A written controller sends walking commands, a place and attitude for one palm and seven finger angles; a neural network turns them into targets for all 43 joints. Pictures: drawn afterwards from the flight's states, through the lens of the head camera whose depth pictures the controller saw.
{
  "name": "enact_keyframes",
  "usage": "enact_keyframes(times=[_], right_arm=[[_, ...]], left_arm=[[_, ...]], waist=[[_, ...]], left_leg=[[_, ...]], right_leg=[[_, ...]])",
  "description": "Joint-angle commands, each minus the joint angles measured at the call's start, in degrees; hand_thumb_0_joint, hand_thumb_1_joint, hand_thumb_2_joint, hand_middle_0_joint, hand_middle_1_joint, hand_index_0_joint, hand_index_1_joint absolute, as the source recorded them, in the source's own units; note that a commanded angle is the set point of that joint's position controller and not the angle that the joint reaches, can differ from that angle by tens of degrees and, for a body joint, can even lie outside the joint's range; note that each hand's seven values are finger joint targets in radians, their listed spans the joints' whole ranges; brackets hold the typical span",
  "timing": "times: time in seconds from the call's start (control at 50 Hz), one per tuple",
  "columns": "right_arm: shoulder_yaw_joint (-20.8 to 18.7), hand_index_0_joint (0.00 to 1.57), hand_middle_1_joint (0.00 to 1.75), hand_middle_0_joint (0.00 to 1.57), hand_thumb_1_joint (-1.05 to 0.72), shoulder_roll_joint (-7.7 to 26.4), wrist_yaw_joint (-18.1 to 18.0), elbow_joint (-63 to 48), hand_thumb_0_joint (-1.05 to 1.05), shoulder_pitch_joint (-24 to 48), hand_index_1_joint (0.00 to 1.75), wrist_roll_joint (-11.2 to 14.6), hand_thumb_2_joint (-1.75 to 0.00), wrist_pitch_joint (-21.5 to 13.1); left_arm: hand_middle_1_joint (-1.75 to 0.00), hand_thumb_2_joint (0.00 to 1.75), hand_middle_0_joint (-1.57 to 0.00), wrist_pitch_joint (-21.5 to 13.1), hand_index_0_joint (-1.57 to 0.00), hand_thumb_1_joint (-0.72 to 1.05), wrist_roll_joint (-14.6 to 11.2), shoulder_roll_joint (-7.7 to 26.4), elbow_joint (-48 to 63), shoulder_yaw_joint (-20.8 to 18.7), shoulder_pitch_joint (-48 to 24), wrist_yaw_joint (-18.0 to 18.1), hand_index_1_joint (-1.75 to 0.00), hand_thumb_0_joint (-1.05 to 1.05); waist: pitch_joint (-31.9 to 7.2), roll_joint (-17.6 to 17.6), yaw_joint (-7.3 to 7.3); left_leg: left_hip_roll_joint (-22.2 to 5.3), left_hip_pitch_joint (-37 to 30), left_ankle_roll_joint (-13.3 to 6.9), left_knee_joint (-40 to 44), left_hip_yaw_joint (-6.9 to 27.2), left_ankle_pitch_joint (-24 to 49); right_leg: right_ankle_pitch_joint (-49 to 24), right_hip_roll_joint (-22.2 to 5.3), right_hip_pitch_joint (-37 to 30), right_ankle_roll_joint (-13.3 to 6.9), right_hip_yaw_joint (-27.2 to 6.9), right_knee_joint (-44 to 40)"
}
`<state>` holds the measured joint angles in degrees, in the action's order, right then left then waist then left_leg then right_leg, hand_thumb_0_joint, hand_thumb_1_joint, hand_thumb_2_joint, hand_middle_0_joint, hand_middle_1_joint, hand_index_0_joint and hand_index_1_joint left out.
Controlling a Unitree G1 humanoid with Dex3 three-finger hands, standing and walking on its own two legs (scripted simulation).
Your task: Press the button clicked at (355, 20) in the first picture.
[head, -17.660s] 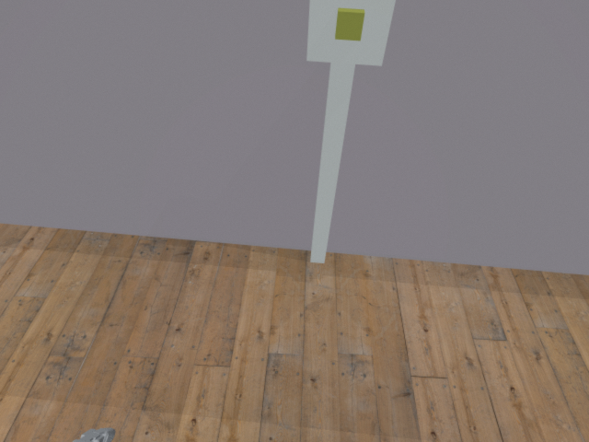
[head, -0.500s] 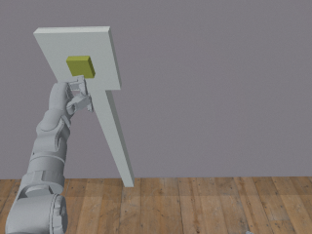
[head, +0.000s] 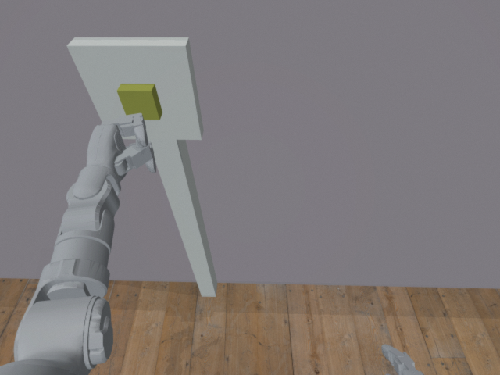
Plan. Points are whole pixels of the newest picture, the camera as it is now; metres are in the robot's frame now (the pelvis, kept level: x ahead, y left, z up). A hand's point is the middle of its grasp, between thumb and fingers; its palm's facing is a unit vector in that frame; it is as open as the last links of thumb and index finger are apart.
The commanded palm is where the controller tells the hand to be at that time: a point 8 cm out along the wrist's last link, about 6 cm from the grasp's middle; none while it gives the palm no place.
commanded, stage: press the button with the knuckle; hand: left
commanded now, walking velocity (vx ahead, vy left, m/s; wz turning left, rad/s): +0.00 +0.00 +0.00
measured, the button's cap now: (141, 101) +0.51 +0.20 +0.19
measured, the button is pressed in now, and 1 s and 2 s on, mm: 0 11 0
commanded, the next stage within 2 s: hold the button down briefly in 0.90 s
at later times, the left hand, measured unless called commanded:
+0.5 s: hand (154, 138) +0.45 +0.17 +0.16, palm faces +0.03 -1.00 -0.01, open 3.0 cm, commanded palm +0.43 +0.22 +0.16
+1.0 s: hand (152, 132) +0.46 +0.18 +0.16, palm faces +0.01 -1.00 -0.02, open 2.9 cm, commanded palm +0.47 +0.23 +0.16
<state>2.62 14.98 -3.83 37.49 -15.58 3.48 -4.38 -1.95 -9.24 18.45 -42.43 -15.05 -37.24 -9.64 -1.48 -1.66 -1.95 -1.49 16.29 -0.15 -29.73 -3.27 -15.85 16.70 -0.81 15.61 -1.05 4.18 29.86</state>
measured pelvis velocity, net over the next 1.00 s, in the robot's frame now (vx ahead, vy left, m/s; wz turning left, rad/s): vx -0.03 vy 0.00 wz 0.01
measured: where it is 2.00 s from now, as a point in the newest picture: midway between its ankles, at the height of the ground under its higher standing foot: outside the picture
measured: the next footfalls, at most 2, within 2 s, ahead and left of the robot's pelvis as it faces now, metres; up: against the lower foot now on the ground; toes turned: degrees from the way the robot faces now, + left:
none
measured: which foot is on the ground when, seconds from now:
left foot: down 0.00-1.00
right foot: down 0.00-1.00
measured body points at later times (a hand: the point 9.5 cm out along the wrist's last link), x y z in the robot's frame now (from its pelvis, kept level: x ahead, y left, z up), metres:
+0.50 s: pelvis +0.00 +0.00 +0.00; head +0.02 -0.01 +0.45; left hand +0.44 +0.23 +0.16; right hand +0.07 -0.26 -0.12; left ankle -0.01 +0.12 -0.74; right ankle -0.01 -0.10 -0.74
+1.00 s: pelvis -0.03 +0.00 -0.01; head +0.03 +0.00 +0.44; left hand +0.46 +0.23 +0.16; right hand +0.00 -0.27 -0.13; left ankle -0.01 +0.12 -0.74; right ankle -0.01 -0.11 -0.74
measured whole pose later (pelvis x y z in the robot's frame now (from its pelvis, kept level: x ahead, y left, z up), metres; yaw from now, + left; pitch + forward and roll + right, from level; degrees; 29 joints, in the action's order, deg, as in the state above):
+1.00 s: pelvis -0.03 +0.00 -0.01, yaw +1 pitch +7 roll -1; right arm 2.4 16.8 -3.2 42.0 -22.4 2.2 -6.5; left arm -12.6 -6.3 26.3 -70.2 -17.6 -57.5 -12.0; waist -1.3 -1.4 -6.5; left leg -1.8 27.0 -0.5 -34.8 -2.3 -15.3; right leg 15.5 -0.7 25.2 -0.9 5.0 33.4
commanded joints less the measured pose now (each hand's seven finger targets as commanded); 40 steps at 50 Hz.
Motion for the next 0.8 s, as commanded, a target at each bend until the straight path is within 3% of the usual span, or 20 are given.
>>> enact_keyframes(times=[0.0, 0.02, 0.1, 0.12, 0.16, 0.2, 0.22, 0.24, 0.28, 0.34, 0.42, 0.46, 0.52, 0.58, 0.62, 0.66, 0.72, 0.74, 0.78], right_arm=[[-3.1, 0.20, 0.30, 0.20, -0.90, 7.4, -0.7, -6.5, 0.00, 0.3, 0.30, 0.0, -0.90, -2.5], [-3.1, 0.20, 0.30, 0.20, -0.90, 7.5, -0.7, -6.2, 0.00, -0.1, 0.30, 0.0, -0.90, -2.4], [-3.3, 0.20, 0.30, 0.20, -0.90, 7.9, -0.7, -5.2, 0.00, -1.1, 0.30, 0.0, -0.90, -2.4], [-3.3, 0.20, 0.30, 0.20, -0.90, 8.0, -0.6, -5.0, 0.00, -1.6, 0.30, -0.2, -0.90, -2.3], [-3.4, 0.20, 0.30, 0.20, -0.90, 7.9, -0.4, -5.3, 0.00, -1.8, 0.30, -0.2, -0.90, -2.3], [-3.6, 0.20, 0.30, 0.20, -0.90, 8.0, -0.3, -4.8, 0.00, -2.6, 0.30, -0.3, -0.90, -2.3], [-3.6, 0.20, 0.30, 0.20, -0.90, 8.2, -0.2, -4.6, 0.00, -3.2, 0.30, -0.5, -0.90, -2.2], [-3.7, 0.20, 0.30, 0.20, -0.90, 8.2, -0.2, -4.8, 0.00, -3.1, 0.30, -0.4, -0.90, -2.1], [-3.6, 0.20, 0.30, 0.20, -0.90, 8.3, -0.2, -4.5, 0.00, -3.6, 0.30, -0.5, -0.90, -2.0], [-3.9, 0.20, 0.30, 0.20, -0.90, 8.3, 0.1, -4.8, 0.00, -4.2, 0.30, -0.7, -0.90, -2.0], [-3.8, 0.20, 0.30, 0.20, -0.90, 8.5, -0.1, -4.0, 0.00, -4.8, 0.30, -0.6, -0.90, -1.8], [-3.8, 0.20, 0.30, 0.20, -0.90, 8.5, -0.1, -3.8, 0.00, -5.1, 0.30, -0.6, -0.90, -1.9], [-3.7, 0.20, 0.30, 0.20, -0.90, 8.8, -0.3, -2.9, 0.00, -6.0, 0.30, -0.7, -0.90, -2.0], [-3.6, 0.20, 0.30, 0.20, -0.90, 8.8, -0.3, -2.2, 0.00, -6.7, 0.30, -0.8, -0.90, -2.5], [-3.7, 0.20, 0.30, 0.20, -0.90, 9.4, -0.3, -1.8, 0.00, -7.7, 0.30, -1.0, -0.90, -2.5], [-3.7, 0.20, 0.30, 0.20, -0.90, 9.4, -0.2, -1.7, 0.00, -8.0, 0.30, -1.0, -0.90, -2.6], [-3.4, 0.20, 0.30, 0.20, -0.90, 9.7, -0.2, -1.5, 0.00, -8.6, 0.30, -0.9, -0.90, -2.6], [-3.4, 0.20, 0.30, 0.20, -0.90, 9.7, -0.3, -1.5, 0.00, -8.5, 0.30, -0.9, -0.90, -2.7], [-3.4, 0.20, 0.30, 0.20, -0.90, 9.9, -0.4, -1.1, 0.00, -9.2, 0.30, -0.9, -0.90, -3.0]], left_arm=[[-1.50, 0.90, -1.30, -5.3, -1.30, 0.90, -1.1, 12.7, 14.7, -2.4, -28.4, -0.1, -1.50, 0.00], [-1.50, 0.90, -1.30, -5.3, -1.30, 0.90, -1.1, 11.7, 13.9, -1.4, -29.2, -0.3, -1.50, 0.00], [-1.50, 0.90, -1.30, -4.7, -1.30, 0.90, -1.0, 12.5, 9.6, -2.2, -30.7, 0.1, -1.50, 0.00], [-1.50, 0.90, -1.30, -4.9, -1.30, 0.90, -0.7, 12.3, 9.2, -2.0, -31.2, 0.3, -1.50, 0.00], [-1.50, 0.90, -1.30, -5.3, -1.30, 0.90, -0.3, 11.7, 10.1, -1.4, -31.8, 0.5, -1.50, 0.00], [-1.50, 0.90, -1.30, -5.6, -1.30, 0.90, -0.1, 12.4, 8.2, -2.0, -32.4, 0.7, -1.50, 0.00], [-1.50, 0.90, -1.30, -5.8, -1.30, 0.90, -0.2, 12.9, 7.3, -2.8, -32.2, 0.9, -1.50, 0.00], [-1.50, 0.90, -1.30, -5.9, -1.30, 0.90, -0.2, 13.7, 6.3, -3.5, -31.5, 0.9, -1.50, 0.00], [-1.50, 0.90, -1.30, -6.4, -1.30, 0.90, 0.1, 14.6, 5.1, -4.0, -33.4, 1.1, -1.50, 0.00], [-1.50, 0.90, -1.30, -7.7, -1.30, 0.90, 0.7, 15.5, 6.4, -4.7, -33.9, 1.2, -1.50, 0.00], [-1.50, 0.90, -1.30, -8.1, -1.30, 0.90, 0.6, 15.3, 3.9, -3.9, -38.0, 0.9, -1.50, 0.00], [-1.50, 0.90, -1.30, -8.5, -1.30, 0.90, 0.9, 16.1, 3.0, -4.3, -39.5, 0.9, -1.50, 0.00], [-1.50, 0.90, -1.30, -9.5, -1.30, 0.90, 1.2, 17.5, -1.2, -4.9, -42.0, 0.9, -1.50, 0.00], [-1.50, 0.90, -1.30, -10.6, -1.30, 0.90, 1.3, 16.1, -3.6, -3.2, -45.9, 0.4, -1.50, 0.00], [-1.50, 0.90, -1.30, -11.3, -1.30, 0.90, 1.3, 19.6, -5.9, -5.9, -45.9, 0.3, -1.50, 0.00], [-1.50, 0.90, -1.30, -12.1, -1.30, 0.90, 1.5, 21.1, -6.6, -6.5, -47.6, -0.1, -1.50, 0.00], [-1.50, 0.90, -1.30, -12.7, -1.30, 0.90, 1.8, 21.4, -9.4, -5.6, -50.0, -0.4, -1.50, 0.00], [-1.50, 0.90, -1.30, -12.9, -1.30, 0.90, 1.9, 21.4, -10.0, -5.3, -50.5, -0.6, -1.50, 0.00], [-1.50, 0.90, -1.30, -13.0, -1.30, 0.90, 1.9, 21.0, -11.8, -4.7, -52.0, -0.5, -1.50, 0.00]], waist=[[-19.3, -0.8, -0.66], [-18.5, 1.0, -1.36], [-16.0, 0.6, -1.51], [-16.4, 2.1, -1.69], [-18.3, -1.0, -1.35], [-18.4, 0.1, -1.59], [-18.3, 2.4, -1.65], [-17.8, 1.7, -1.18], [-17.2, 2.4, -1.70], [-20.3, 0.0, -1.39], [-17.0, 2.1, -2.87], [-18.3, -0.3, -2.75], [-16.7, 1.8, -3.70], [-17.4, 0.2, -4.78], [-18.6, 2.3, -4.65], [-19.4, 1.4, -4.73], [-17.2, 1.5, -6.02], [-17.3, -0.6, -6.03], [-16.3, 0.7, -6.90]], left_leg=[[1.2, -9.9, -2.0, 1.4, 2.8, 17.1], [1.1, -9.3, -2.1, 1.4, 3.0, 16.9], [1.1, -7.6, -2.0, 1.7, 2.9, 14.7], [1.1, -7.6, -2.1, 1.6, 3.1, 15.2], [1.2, -8.6, -1.9, 1.5, 2.9, 16.0], [1.0, -8.5, -1.9, 1.3, 3.2, 16.7], [1.0, -7.7, -2.0, 1.2, 3.3, 16.7], [1.0, -7.0, -1.9, 1.4, 3.1, 16.1], [1.0, -6.4, -2.0, 1.4, 2.9, 15.4], [1.0, -7.7, -2.0, 0.9, 2.8, 17.2], [1.0, -5.9, -2.2, 0.8, 2.6, 14.8], [1.2, -6.3, -2.1, 0.8, 2.7, 13.4], [1.1, -4.7, -2.3, 0.7, 3.0, 11.1], [1.2, -4.9, -2.2, 0.3, 3.1, 10.0], [1.2, -3.9, -2.3, -0.2, 3.2, 10.3], [1.3, -3.1, -2.2, -0.3, 3.2, 9.5], [1.3, -1.1, -2.3, -0.4, 3.3, 6.8], [1.3, -1.3, -2.2, -0.4, 3.4, 6.1], [1.2, -0.2, -2.1, -0.3, 3.7, 4.0]], right_leg=[[-21.8, 1.0, -4.5, -0.5, -2.7, -2.8], [-21.4, 1.2, -4.0, -0.4, -2.4, -2.8], [-19.2, 1.2, -2.1, -0.4, -2.3, -3.2], [-19.4, 1.3, -2.4, -0.4, -2.2, -3.0], [-19.8, 1.2, -2.5, -0.6, -2.4, -2.7], [-20.2, 1.4, -2.2, -0.6, -2.2, -2.5], [-20.2, 1.5, -2.6, -0.5, -2.1, -2.5], [-19.8, 1.5, -2.7, -0.6, -2.3, -2.5], [-19.7, 1.4, -2.4, -0.4, -2.3, -2.5], [-21.0, 1.4, -3.1, -0.5, -2.6, -1.9], [-19.6, 1.6, -1.4, -0.2, -2.8, -2.5], [-18.1, 1.5, -0.8, -0.3, -2.9, -2.5], [-15.7, 1.6, 0.4, -0.2, -3.0, -2.8], [-14.8, 1.5, 2.0, -0.1, -3.1, -2.6], [-15.5, 1.6, 1.1, 0.1, -3.5, -2.4], [-15.3, 1.5, 0.8, 0.2, -3.7, -2.0], [-12.8, 1.5, 2.6, 0.3, -3.9, -2.3], [-11.7, 1.5, 3.5, 0.3, -3.9, -2.3], [-9.4, 1.6, 4.8, 0.5, -3.8, -2.6]])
